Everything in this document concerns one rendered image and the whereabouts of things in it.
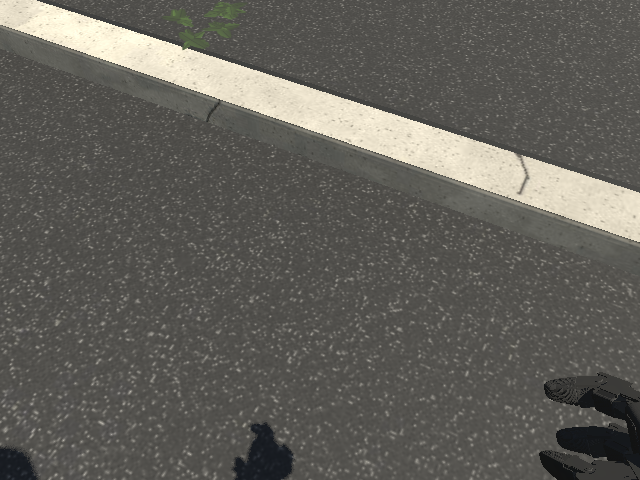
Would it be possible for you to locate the robot right hand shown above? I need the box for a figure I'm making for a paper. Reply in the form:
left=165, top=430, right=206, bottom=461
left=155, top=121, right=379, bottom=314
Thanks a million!
left=539, top=372, right=640, bottom=480

